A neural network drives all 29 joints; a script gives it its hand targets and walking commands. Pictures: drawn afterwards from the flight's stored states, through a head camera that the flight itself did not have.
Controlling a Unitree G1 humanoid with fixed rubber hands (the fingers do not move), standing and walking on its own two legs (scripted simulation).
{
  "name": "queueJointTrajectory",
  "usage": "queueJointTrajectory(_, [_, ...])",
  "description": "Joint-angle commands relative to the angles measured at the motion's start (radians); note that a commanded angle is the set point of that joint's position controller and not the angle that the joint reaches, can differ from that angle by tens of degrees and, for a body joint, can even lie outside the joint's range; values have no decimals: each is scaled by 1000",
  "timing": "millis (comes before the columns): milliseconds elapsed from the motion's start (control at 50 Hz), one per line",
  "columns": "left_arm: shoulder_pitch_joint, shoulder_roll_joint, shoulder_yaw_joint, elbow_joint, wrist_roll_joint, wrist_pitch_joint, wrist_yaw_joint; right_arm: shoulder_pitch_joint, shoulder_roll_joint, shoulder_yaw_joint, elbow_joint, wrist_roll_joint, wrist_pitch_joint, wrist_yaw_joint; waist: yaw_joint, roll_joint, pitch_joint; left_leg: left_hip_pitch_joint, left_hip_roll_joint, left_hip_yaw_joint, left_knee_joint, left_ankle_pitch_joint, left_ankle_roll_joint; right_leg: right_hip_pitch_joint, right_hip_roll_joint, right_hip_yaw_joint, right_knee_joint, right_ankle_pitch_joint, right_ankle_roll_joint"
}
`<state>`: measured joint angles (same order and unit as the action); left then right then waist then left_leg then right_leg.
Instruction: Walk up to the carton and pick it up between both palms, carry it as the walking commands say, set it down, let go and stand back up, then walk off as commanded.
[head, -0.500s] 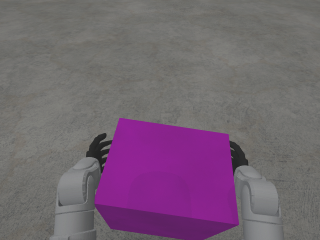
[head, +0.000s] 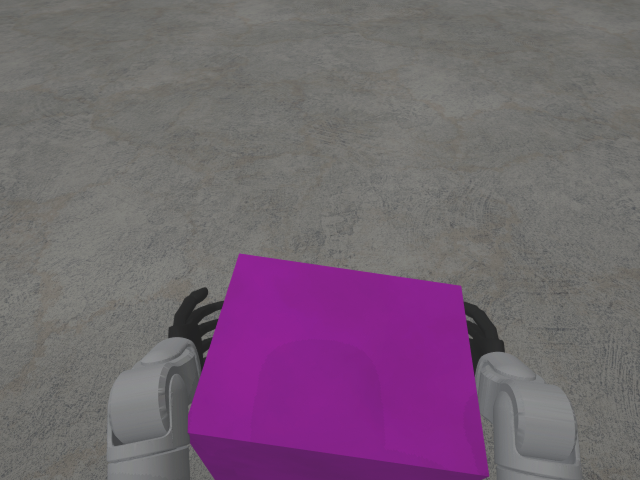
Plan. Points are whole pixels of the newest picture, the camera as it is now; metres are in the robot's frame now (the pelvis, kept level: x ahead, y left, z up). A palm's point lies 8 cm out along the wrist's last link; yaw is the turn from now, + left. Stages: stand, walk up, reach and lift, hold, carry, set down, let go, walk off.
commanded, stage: carry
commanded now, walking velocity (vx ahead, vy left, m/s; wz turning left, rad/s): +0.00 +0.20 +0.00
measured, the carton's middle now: (328, 395) +0.23 +0.00 +0.00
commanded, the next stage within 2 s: none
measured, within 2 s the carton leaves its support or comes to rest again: neither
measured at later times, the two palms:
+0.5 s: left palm (24, 397) +0.20 +0.32 +0.07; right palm (348, 399) +0.19 -0.02 +0.07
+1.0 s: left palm out of the picture +0.13 +0.46 +0.05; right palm (198, 462) +0.14 +0.12 +0.07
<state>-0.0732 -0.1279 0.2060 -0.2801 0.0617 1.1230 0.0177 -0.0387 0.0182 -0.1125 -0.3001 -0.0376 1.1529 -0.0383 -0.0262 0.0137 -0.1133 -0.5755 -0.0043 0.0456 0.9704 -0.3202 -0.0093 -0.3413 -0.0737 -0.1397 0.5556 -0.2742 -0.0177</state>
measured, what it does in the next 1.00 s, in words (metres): steps to the left: left foot, then right foot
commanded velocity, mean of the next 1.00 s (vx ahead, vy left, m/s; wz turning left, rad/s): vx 0.00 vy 0.20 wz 0.00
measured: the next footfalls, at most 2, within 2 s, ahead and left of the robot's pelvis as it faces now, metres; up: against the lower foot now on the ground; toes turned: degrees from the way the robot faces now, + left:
left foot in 0.22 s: +0.03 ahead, +0.20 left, +0.00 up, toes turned +6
right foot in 0.60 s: -0.03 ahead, +0.06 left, +0.00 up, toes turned -10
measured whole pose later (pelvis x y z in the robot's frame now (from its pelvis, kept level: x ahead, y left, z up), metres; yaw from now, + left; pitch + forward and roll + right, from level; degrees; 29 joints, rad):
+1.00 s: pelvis -0.11 +0.28 -0.01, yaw +0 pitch +4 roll +0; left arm -0.07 -0.09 0.22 -0.37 0.05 1.17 0.03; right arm -0.08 0.05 -0.10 -0.32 -0.02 1.18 -0.05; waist -0.01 -0.06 -0.08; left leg -0.41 0.01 0.08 0.57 -0.22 0.03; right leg -0.50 -0.17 -0.06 0.81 -0.46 0.08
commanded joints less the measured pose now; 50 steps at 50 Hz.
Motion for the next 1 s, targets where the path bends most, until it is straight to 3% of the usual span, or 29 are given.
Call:
queueJointTrajectory(0, [-447, -763, -754, -162, -338, 47, -218, -666, 871, 736, -216, 364, 2, 224, 30, -134, -175, -85, 31, -16, 10, -1, -39, 209, -251, 195, -199, 265, -78])
queueJointTrajectory(80, [-366, -728, -740, -168, -319, 47, -216, -631, 855, 732, -252, 354, 6, 212, 36, -287, -233, -4, 20, 18, -139, -87, -41, 243, -270, 197, -157, 380, -82])
queueJointTrajectory(160, [-342, -719, -761, -167, -312, 53, -216, -563, 857, 709, -213, 344, 11, 213, 24, -299, -235, 169, 0, 62, -495, 21, -14, 207, -244, 137, -75, 451, -36])
queueJointTrajectory(180, [-366, -724, -761, -161, -309, 56, -214, -552, 873, 700, -178, 337, 15, 211, 22, -255, -242, 256, -27, 106, -606, 103, -7, 173, -218, 109, -15, 394, -7])
queueJointTrajectory(200, [-369, -726, -770, -149, -307, 57, -211, -535, 860, 690, -172, 330, 13, 216, 12, -141, -265, 401, 41, 30, -667, 145, 0, 75, -185, 80, 87, 312, 28])
queueJointTrajectory(220, [-330, -715, -779, -150, -309, 60, -210, -476, 832, 673, -166, 321, 9, 220, 10, 146, -263, 540, 244, -185, -660, 448, 51, -173, -90, 14, 212, -58, 90])
queueJointTrajectory(240, [-412, -727, -802, -194, -346, 59, -215, -491, 832, 680, -182, 327, -5, 221, -7, 380, -272, 584, 359, -302, -579, 808, 142, -332, 2, -8, 386, -370, 116])
queueJointTrajectory(260, [-505, -753, -814, -211, -371, 47, -215, -555, 879, 675, -190, 334, -12, 219, 3, 312, -287, 592, 333, -240, -517, 953, 175, -337, -15, 50, 500, -377, 96])
queueJointTrajectory(300, [-525, -803, -847, -215, -409, 32, -223, -557, 882, 683, -257, 312, -25, 210, 0, 138, -294, 581, 263, -115, -485, 821, 203, -329, 3, 50, 525, -304, 77])
queueJointTrajectory(360, [-469, -800, -854, -190, -401, 31, -213, -483, 845, 671, -245, 300, -27, 211, 9, 190, -280, 518, 246, -113, -534, 573, 202, -303, 8, 37, 514, -209, 68])
queueJointTrajectory(400, [-457, -774, -850, -217, -389, 31, -206, -509, 839, 680, -280, 303, -28, 215, 9, 130, -297, 481, 265, -158, -550, 542, 224, -242, 26, 27, 439, -207, 56])
queueJointTrajectory(440, [-460, -755, -853, -231, -385, 34, -199, -506, 838, 679, -255, 313, -16, 218, 8, 154, -287, 464, 263, -188, -583, 401, 207, -192, 42, 17, 334, -211, 41])
queueJointTrajectory(500, [-368, -722, -802, -181, -345, 46, -199, -487, 804, 695, -246, 316, -4, 219, 2, 124, -266, 450, 251, -203, -594, 436, 178, -92, 71, -15, 164, -188, 26])
queueJointTrajectory(520, [-356, -724, -798, -170, -342, 49, -203, -498, 801, 687, -237, 316, -1, 219, 9, 183, -262, 430, 232, -189, -583, 414, 173, -52, 51, -4, 77, -149, 22])
queueJointTrajectory(540, [-370, -727, -786, -146, -329, 51, -202, -516, 797, 689, -222, 312, 5, 221, 16, 126, -245, 376, 213, -168, -586, 370, 135, 31, 47, -33, -47, -41, 25])
queueJointTrajectory(560, [-365, -727, -775, -135, -318, 50, -203, -494, 793, 687, -198, 315, 9, 223, 20, 79, -241, 308, 173, -119, -556, 317, 88, 136, -14, 19, -151, 42, 18])
queueJointTrajectory(580, [-330, -711, -754, -145, -315, 52, -214, -517, 794, 713, -227, 321, 7, 221, 28, -74, -236, 116, 118, -84, -473, 221, 38, 314, -130, 173, -193, 6, -13])
queueJointTrajectory(600, [-305, -724, -750, -114, -317, 55, -221, -539, 776, 715, -244, 323, 12, 218, 35, -275, -194, -79, 58, -48, -299, -3, -33, 376, -390, 447, -244, 94, -104])
queueJointTrajectory(620, [-269, -738, -741, -75, -311, 53, -223, -595, 800, 747, -283, 341, 19, 223, 43, -379, -136, -124, 59, -54, -62, -141, -33, 236, -502, 509, -284, 193, -199])
queueJointTrajectory(640, [-285, -746, -718, -75, -310, 53, -229, -628, 808, 750, -267, 349, 15, 222, 30, -243, -121, -70, 70, -98, 42, -71, -29, 172, -412, 393, -285, 177, -171])
queueJointTrajectory(680, [-396, -751, -760, -171, -330, 45, -222, -623, 833, 730, -232, 359, 7, 226, 22, -110, -110, -45, 56, -73, 96, -3, -45, 120, -302, 229, -260, 124, -99])
queueJointTrajectory(740, [-435, -756, -774, -221, -346, 42, -215, -650, 854, 752, -285, 376, -4, 222, 26, -185, -136, -17, 40, 5, -40, -26, -57, 149, -240, 145, -204, 284, -74])
queueJointTrajectory(780, [-380, -753, -764, -210, -332, 45, -212, -636, 846, 734, -303, 368, 0, 216, 34, -187, -193, 40, 26, 17, -116, -84, -52, 177, -260, 170, -176, 418, -86])
queueJointTrajectory(840, [-329, -742, -763, -190, -310, 60, -206, -570, 830, 710, -268, 357, 12, 214, 31, -307, -231, 145, 14, 43, -329, -40, -40, 200, -250, 128, -124, 454, -54])
queueJointTrajectory(880, [-348, -738, -770, -195, -305, 64, -202, -515, 851, 703, -206, 356, 22, 217, 18, -227, -260, 289, -23, 100, -568, 85, -22, 180, -208, 85, -14, 373, -6])
queueJointTrajectory(900, [-328, -730, -769, -162, -297, 70, -204, -500, 828, 691, -200, 336, 22, 215, 18, -134, -243, 391, 28, 46, -621, 104, -16, 70, -188, 72, 69, 298, 20])
queueJointTrajectory(940, [-380, -731, -796, -191, -337, 78, -211, -476, 825, 676, -172, 335, 11, 220, -5, 366, -220, 507, 351, -337, -632, 565, 121, -306, 8, -21, 369, -361, 117])
queueJointTrajectory(960, [-438, -758, -823, -207, -365, 67, -215, -500, 860, 667, -201, 341, -1, 223, 2, 351, -255, 504, 318, -289, -594, 606, 153, -293, -12, 64, 498, -365, 91])
queueJointTrajectory(980, [-476, -770, -834, -214, -381, 55, -220, -522, 873, 675, -227, 331, -6, 224, -1, 204, -257, 484, 291, -208, -559, 578, 179, -293, 2, 71, 571, -344, 76])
